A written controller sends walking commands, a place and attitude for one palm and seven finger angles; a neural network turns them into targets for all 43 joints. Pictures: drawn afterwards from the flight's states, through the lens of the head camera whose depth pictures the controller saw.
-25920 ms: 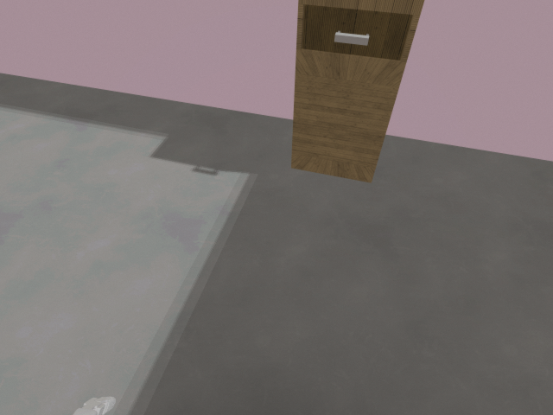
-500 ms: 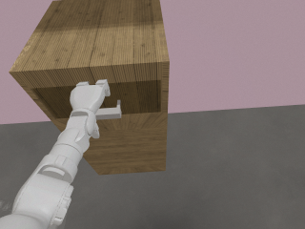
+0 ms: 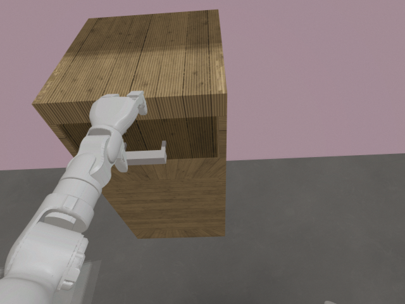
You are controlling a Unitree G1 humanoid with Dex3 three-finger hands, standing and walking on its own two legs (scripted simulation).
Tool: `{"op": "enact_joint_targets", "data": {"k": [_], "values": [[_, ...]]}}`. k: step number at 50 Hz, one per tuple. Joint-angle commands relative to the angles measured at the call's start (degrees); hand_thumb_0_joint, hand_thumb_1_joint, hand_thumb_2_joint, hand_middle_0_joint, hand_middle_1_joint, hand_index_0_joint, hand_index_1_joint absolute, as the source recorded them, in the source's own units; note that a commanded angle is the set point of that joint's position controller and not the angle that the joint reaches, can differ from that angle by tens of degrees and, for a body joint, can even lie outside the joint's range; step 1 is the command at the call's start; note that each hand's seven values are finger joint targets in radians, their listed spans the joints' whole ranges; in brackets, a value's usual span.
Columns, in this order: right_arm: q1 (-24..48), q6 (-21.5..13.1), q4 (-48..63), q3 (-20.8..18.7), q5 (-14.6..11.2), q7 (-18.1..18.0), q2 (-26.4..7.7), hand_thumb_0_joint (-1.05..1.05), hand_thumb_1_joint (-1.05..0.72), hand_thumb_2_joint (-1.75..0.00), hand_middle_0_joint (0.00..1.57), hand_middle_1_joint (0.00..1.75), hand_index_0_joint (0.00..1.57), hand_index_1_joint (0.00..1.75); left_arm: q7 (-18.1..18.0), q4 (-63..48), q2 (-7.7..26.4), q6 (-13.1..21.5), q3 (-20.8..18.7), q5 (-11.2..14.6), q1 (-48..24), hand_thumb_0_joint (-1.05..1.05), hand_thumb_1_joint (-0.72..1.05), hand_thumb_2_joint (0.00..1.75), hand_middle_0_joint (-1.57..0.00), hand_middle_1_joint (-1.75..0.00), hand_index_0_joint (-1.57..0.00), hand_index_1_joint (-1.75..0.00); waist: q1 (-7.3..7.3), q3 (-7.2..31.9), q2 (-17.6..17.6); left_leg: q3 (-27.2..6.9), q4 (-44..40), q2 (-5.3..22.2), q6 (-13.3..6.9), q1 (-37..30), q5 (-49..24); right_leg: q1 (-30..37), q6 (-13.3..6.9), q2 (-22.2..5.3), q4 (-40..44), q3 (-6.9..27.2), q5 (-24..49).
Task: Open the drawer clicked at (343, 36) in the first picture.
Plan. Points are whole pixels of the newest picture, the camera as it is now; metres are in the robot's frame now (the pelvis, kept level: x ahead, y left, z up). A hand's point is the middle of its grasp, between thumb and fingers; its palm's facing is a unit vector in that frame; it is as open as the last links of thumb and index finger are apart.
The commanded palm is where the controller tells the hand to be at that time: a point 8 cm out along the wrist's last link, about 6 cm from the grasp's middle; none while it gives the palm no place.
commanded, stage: lift the hand off the handle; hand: left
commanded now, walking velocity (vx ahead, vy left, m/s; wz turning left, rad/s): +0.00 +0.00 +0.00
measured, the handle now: (142, 151) +0.49 +0.17 -0.02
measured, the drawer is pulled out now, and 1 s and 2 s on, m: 0.00 0.00 0.00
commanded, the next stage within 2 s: draw the hand back to the body in 0.08 s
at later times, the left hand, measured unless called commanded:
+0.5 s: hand (104, 139) +0.41 +0.20 +0.12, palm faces +0.03 -0.05 -1.00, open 13.8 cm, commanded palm +0.37 +0.22 +0.18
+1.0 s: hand (76, 169) +0.30 +0.20 +0.17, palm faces +0.22 -0.93 -0.29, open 13.4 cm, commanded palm +0.25 +0.25 +0.18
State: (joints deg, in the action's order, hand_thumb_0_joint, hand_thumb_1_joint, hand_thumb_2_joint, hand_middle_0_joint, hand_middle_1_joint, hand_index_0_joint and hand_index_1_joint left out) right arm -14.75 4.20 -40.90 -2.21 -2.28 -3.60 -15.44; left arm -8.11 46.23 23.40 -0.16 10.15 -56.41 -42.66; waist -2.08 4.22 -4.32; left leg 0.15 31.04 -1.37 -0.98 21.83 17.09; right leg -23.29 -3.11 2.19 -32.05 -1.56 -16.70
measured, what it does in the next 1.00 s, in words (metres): stands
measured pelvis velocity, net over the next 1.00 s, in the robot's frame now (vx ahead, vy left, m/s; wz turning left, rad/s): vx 0.01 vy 0.01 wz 0.00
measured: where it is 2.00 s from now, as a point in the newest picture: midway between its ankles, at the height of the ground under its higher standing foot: outside the picture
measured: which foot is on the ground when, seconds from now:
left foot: down 0.00-1.00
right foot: down 0.00-1.00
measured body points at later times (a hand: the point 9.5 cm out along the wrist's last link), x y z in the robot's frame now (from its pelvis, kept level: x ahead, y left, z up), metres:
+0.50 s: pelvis +0.00 +0.01 +0.00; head +0.01 -0.03 +0.45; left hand +0.40 +0.20 +0.17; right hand +0.11 -0.25 -0.13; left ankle -0.02 +0.11 -0.73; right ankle -0.01 -0.08 -0.73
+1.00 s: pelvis +0.01 +0.01 +0.01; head +0.01 -0.01 +0.46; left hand +0.28 +0.25 +0.18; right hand +0.22 -0.18 -0.07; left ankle -0.02 +0.11 -0.73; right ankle -0.01 -0.08 -0.73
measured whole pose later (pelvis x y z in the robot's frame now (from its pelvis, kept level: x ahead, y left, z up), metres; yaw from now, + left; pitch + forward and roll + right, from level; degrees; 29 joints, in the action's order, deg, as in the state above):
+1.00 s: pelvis +0.01 +0.01 +0.01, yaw +0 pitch -3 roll +0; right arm -7.4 -1.0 -32.8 4.7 -1.3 -3.4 -10.7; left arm -3.0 -7.7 16.2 2.2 -7.0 1.1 0.3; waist 2.9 -1.9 -2.6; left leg 0.1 22.9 -1.4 -1.5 4.7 15.5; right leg -5.5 -2.3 2.3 -22.6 -1.2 -14.4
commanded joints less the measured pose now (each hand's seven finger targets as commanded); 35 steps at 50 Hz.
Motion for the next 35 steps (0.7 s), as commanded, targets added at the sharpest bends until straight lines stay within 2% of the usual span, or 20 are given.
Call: {"op": "enact_joint_targets", "data": {"k": [1, 3, 4, 5, 8, 9, 11, 14, 15, 16, 18, 22, 23, 25, 26, 28, 30, 32, 34, 35], "values": [[-0.22, -1.69, 5.73, -1.84, 0.00, -0.24, -6.24, 0.00, -0.90, -0.90, 0.20, 0.30, 0.20, 0.30, -3.84, -14.99, 15.51, -0.83, -7.31, 0.43, -37.54, 0.00, -0.50, 0.30, -0.30, -1.20, -0.30, -1.20, -1.48, 22.38, 4.19, 1.26, -1.94, -1.44, -1.88, -7.69, -18.44, 12.45, 1.50, -1.08, 3.71, 2.80, 21.56], [-0.20, -1.64, 5.89, -1.67, -0.10, -0.26, -6.40, 0.00, -0.90, -0.90, 0.20, 0.30, 0.20, 0.30, -3.11, -13.84, 15.94, -0.75, -7.72, 0.67, -36.60, 0.00, -0.50, 0.30, -0.30, -1.20, -0.30, -1.20, -1.14, 21.52, 5.39, 1.21, -2.52, -1.46, -1.84, -6.37, -16.77, 12.83, 1.62, -1.32, 4.06, 2.94, 20.13], [-0.30, -1.58, 5.93, -1.79, 0.03, -0.49, -6.68, 0.00, -0.90, -0.90, 0.20, 0.30, 0.20, 0.30, -2.84, -13.14, 17.31, -0.39, -8.95, 0.72, -36.03, 0.00, -0.50, 0.30, -0.30, -1.20, -0.30, -1.20, -1.03, 21.79, 6.92, 1.35, -2.61, -1.47, -1.91, -5.75, -16.52, 14.13, 1.74, -1.53, 4.36, 3.30, 20.14], [-0.14, -1.58, 5.87, -1.63, -0.14, -0.58, -6.68, 0.00, -0.90, -0.90, 0.20, 0.30, 0.20, 0.30, -2.71, -12.96, 18.14, -0.12, -9.19, 0.44, -36.30, 0.00, -0.50, 0.30, -0.30, -1.20, -0.30, -1.20, -1.12, 21.22, 5.99, 1.37, -2.75, -1.47, -1.93, -5.24, -15.87, 13.45, 1.82, -1.58, 4.30, 3.41, 19.69], [-0.32, -1.75, 5.94, -1.68, -0.05, -0.47, -6.48, 0.00, -0.90, -0.90, 0.20, 0.30, 0.20, 0.30, -2.63, -12.74, 16.51, 0.54, -7.76, 0.06, -36.81, 0.00, -0.50, 0.30, -0.30, -1.20, -0.30, -1.20, -1.26, 20.81, 5.48, 1.46, -2.77, -1.40, -1.83, -5.08, -14.82, 12.42, 1.79, -1.61, 4.46, 3.53, 18.32], [-0.79, -1.81, 6.01, -1.88, 0.07, -0.41, -6.70, 0.00, -0.90, -0.90, 0.20, 0.30, 0.20, 0.30, -2.68, -13.32, 17.69, 0.98, -8.77, -0.10, -37.36, 0.00, -0.50, 0.30, -0.30, -1.20, -0.30, -1.20, -1.08, 22.11, 4.86, 1.43, -2.64, -1.44, -1.74, -5.22, -15.60, 13.38, 1.56, -1.58, 4.25, 3.51, 18.40], [-0.09, -1.63, 6.75, -2.02, 0.16, -0.28, -6.32, 0.00, -0.90, -0.90, 0.20, 0.30, 0.20, 0.30, -2.82, -15.13, 18.72, 1.58, -10.61, -0.25, -32.84, 0.00, -0.50, 0.30, -0.30, -1.20, -0.30, -1.20, 0.73, 24.49, 3.96, 1.70, -2.67, -1.48, -1.82, -6.24, -17.43, 15.00, 1.36, -1.35, 3.60, 3.31, 20.26], [1.56, -1.27, 8.12, -2.09, 0.22, 0.46, -6.30, 0.00, -0.90, -0.90, 0.20, 0.30, 0.20, 0.30, -2.52, -16.74, 17.66, 0.96, -11.36, -0.04, -23.84, 0.00, -0.50, 0.30, -0.30, -1.20, -0.30, -1.20, 2.95, 24.88, 4.03, 1.89, -3.23, -1.32, -1.53, -5.91, -19.84, 17.42, 0.97, -1.30, 3.23, 2.77, 22.27], [2.56, -1.02, 8.30, -1.86, -0.05, 0.73, -6.25, 0.00, -0.90, -0.90, 0.20, 0.30, 0.20, 0.30, -2.03, -14.50, 15.96, -0.38, -10.30, 0.10, -19.24, 0.00, -0.50, 0.30, -0.30, -1.20, -0.30, -1.20, 3.00, 20.84, 5.24, 2.31, -3.53, -1.05, -1.56, -4.71, -18.64, 15.92, 1.18, -1.40, 3.59, 2.69, 21.71], [3.05, -0.68, 8.64, -1.69, -0.28, 0.90, -6.74, 0.00, -0.90, -0.90, 0.20, 0.30, 0.20, 0.30, -1.64, -15.69, 16.54, -1.24, -10.98, 0.47, -17.22, 0.00, -0.50, 0.30, -0.30, -1.20, -0.30, -1.20, 3.42, 19.44, 7.35, 2.26, -4.34, -0.78, -1.53, -3.99, -17.75, 16.00, 1.28, -1.39, 3.94, 2.46, 20.56], [5.06, -0.40, 10.21, -1.47, -0.64, 1.22, -6.88, 0.00, -0.90, -0.90, 0.20, 0.30, 0.20, 0.30, -0.21, -19.03, 14.33, -3.25, -8.68, 1.06, -12.88, 0.00, -0.50, 0.30, -0.30, -1.20, -0.30, -1.20, 3.83, 17.69, 6.82, 2.45, -5.03, -0.68, -1.72, -4.63, -16.63, 15.66, 1.27, -1.49, 4.63, 2.48, 18.85], [8.26, 0.54, 12.74, -1.22, -1.04, 1.31, -6.89, 0.00, -0.90, -0.90, 0.20, 0.30, 0.20, 0.30, 2.98, -30.24, 15.16, -4.95, -8.96, 2.05, -6.21, 0.00, -0.50, 0.30, -0.30, -1.20, -0.30, -1.20, 4.48, 17.62, 6.91, 2.13, -5.35, -0.78, -2.16, -7.30, -18.25, 17.26, 1.39, -1.48, 5.05, 2.83, 20.07], [9.07, 0.53, 13.22, -1.05, -1.03, 1.21, -6.72, 0.00, -0.90, -0.90, 0.20, 0.30, 0.20, 0.30, 3.68, -33.64, 14.34, -4.79, -8.06, 2.52, -5.86, 0.00, -0.50, 0.30, -0.30, -1.20, -0.30, -1.20, 4.31, 17.56, 6.34, 1.89, -5.56, -0.74, -2.21, -8.35, -18.16, 17.01, 1.38, -1.50, 5.30, 2.82, 19.67], [10.22, 0.46, 13.41, -0.65, -1.02, 1.01, -6.41, 0.00, -0.90, -0.90, 0.20, 0.30, 0.20, 0.30, 4.53, -37.06, 15.14, -4.28, -8.84, 3.17, -3.68, 0.00, -0.50, 0.30, -0.30, -1.20, -0.30, -1.20, 4.40, 15.34, 5.14, 1.41, -5.78, -0.67, -2.18, -9.20, -18.28, 15.94, 1.20, -1.37, 5.68, 2.60, 18.39], [10.42, 0.50, 13.11, -0.62, -0.96, 0.83, -6.40, 0.00, -0.90, -0.90, 0.20, 0.30, 0.20, 0.30, 4.52, -38.17, 16.67, -4.00, -10.53, 3.17, -2.70, 0.00, -0.50, 0.30, -0.30, -1.20, -0.30, -1.20, 4.54, 14.53, 5.39, 1.32, -5.92, -0.67, -2.06, -9.39, -18.20, 15.70, 1.20, -1.16, 5.85, 2.49, 17.91], [11.63, 0.22, 13.17, -0.35, -0.84, 0.67, -5.70, 0.00, -0.90, -0.90, 0.20, 0.30, 0.20, 0.30, 4.26, -42.18, 15.70, -3.38, -9.73, 3.00, -2.28, 0.00, -0.50, 0.30, -0.30, -1.20, -0.30, -1.20, 4.71, 14.87, 4.05, 1.02, -6.01, -0.69, -1.86, -11.03, -18.72, 14.95, 1.10, -1.04, 5.99, 2.27, 16.85], [12.36, -0.11, 12.93, -0.26, -0.70, 0.61, -5.44, 0.00, -0.90, -0.90, 0.20, 0.30, 0.20, 0.30, 3.78, -44.78, 16.77, -2.92, -10.93, 2.96, -1.39, 0.00, -0.50, 0.30, -0.30, -1.20, -0.30, -1.20, 4.87, 14.87, 2.93, 0.61, -6.07, -0.76, -1.58, -11.99, -18.99, 14.50, 0.91, -0.84, 6.01, 2.01, 15.69], [13.42, -0.30, 12.79, 0.07, -0.55, 0.71, -5.10, 0.00, -0.90, -0.90, 0.20, 0.30, 0.20, 0.30, 3.44, -46.64, 15.14, -2.98, -9.78, 2.92, 0.49, 0.00, -0.50, 0.30, -0.30, -1.20, -0.30, -1.20, 5.03, 13.91, 1.93, 0.45, -6.33, -0.77, -1.22, -12.70, -19.47, 13.89, 0.78, -0.73, 6.21, 1.60, 15.32], [14.17, -0.24, 12.86, 0.10, -0.32, 0.84, -5.18, 0.00, -0.90, -0.90, 0.20, 0.30, 0.20, 0.30, 3.45, -48.00, 16.12, -3.47, -11.27, 3.25, 3.88, 0.00, -0.50, 0.30, -0.30, -1.20, -0.30, -1.20, 5.54, 14.56, 2.72, 0.37, -6.22, -0.86, -1.07, -13.39, -20.34, 15.04, 0.74, -0.63, 6.49, 1.66, 15.69], [14.83, -0.26, 12.88, 0.39, -0.31, 0.96, -4.84, 0.00, -0.90, -0.90, 0.20, 0.30, 0.20, 0.30, 3.75, -48.62, 14.82, -3.91, -10.08, 3.17, 5.47, 0.00, -0.50, 0.30, -0.30, -1.20, -0.30, -1.20, 5.48, 13.74, 2.17, 0.42, -6.30, -0.86, -1.01, -13.41, -20.47, 14.62, 0.83, -0.75, 6.47, 1.50, 15.98]]}}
